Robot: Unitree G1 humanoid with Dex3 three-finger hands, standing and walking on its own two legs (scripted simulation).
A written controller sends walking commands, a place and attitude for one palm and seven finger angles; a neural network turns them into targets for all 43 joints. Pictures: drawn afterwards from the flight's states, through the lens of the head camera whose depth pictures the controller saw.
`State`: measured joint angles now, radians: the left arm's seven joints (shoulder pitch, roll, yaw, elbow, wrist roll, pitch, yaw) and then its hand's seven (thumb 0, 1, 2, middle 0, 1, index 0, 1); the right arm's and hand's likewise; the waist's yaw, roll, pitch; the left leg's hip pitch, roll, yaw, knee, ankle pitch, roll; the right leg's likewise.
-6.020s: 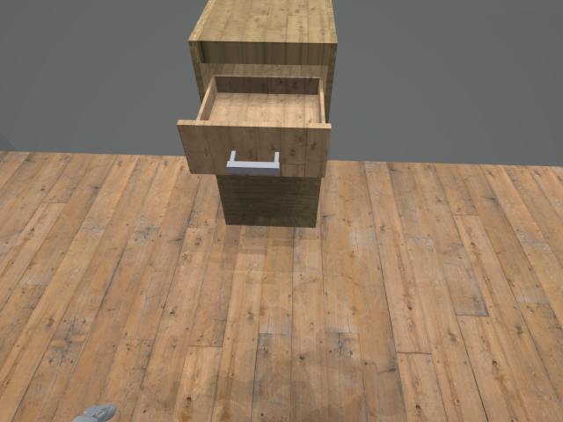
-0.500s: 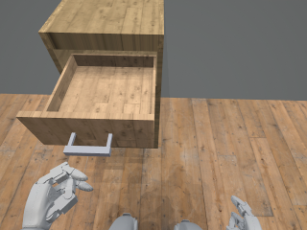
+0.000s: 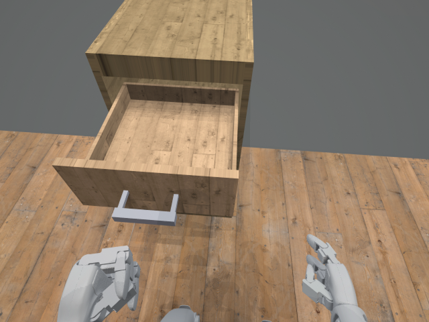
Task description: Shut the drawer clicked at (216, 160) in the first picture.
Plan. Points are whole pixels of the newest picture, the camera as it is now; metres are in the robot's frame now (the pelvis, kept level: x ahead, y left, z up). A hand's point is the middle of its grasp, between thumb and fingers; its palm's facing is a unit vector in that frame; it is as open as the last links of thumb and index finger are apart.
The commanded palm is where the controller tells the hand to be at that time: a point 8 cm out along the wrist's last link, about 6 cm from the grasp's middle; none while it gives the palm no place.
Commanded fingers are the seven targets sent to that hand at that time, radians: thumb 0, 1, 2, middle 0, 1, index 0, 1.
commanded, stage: raise the hand and make a fist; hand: left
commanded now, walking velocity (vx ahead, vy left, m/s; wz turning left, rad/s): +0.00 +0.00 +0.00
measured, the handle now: (147, 207) +0.34 +0.17 -0.02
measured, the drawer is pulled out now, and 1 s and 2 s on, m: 0.29 0.29 0.29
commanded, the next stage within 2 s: bring the fist close to the handle in 0.52 s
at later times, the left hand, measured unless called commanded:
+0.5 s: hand (140, 288) +0.17 +0.12 +0.08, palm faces +0.01 -1.00 -0.04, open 3.3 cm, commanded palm +0.13 +0.18 +0.09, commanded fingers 0.00 0.90 0.90 -1.40 -1.60 -1.40 -1.60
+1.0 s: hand (146, 273) +0.19 +0.13 +0.05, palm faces +0.00 -1.00 -0.03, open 3.3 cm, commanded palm +0.17 +0.19 +0.05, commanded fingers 0.00 0.90 0.90 -1.40 -1.60 -1.40 -1.60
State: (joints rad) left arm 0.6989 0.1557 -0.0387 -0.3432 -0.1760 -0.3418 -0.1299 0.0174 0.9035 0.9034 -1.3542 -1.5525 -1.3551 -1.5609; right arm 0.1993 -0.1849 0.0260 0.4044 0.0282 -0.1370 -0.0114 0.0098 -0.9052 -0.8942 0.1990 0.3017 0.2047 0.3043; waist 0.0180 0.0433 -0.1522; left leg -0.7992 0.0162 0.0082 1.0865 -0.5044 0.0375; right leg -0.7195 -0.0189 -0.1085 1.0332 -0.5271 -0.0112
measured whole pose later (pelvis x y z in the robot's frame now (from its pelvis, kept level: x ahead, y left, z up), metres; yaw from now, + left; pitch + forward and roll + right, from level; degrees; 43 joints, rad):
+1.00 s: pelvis +0.00 -0.02 -0.01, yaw +0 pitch +15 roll -2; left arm 0.58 0.17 0.04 -0.18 -0.20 -0.42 -0.16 0.02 0.90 0.90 -1.39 -1.60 -1.39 -1.60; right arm 0.22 -0.22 -0.01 0.47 0.02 -0.13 -0.03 0.01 -0.91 -0.89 0.20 0.30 0.20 0.30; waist -0.01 0.03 -0.16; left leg -0.88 0.03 0.00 1.14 -0.53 0.00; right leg -0.81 0.00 -0.12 1.10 -0.56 -0.04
